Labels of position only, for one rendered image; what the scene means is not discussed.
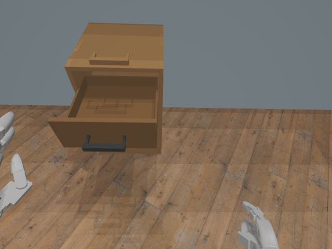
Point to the handle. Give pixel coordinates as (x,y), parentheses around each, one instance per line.
(108,61)
(104,147)

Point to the drawer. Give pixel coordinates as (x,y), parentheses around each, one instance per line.
(109,107)

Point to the robot left hand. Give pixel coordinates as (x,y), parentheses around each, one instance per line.
(13,192)

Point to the robot right hand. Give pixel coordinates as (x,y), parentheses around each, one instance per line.
(259,235)

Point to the cabinet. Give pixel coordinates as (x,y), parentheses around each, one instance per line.
(141,43)

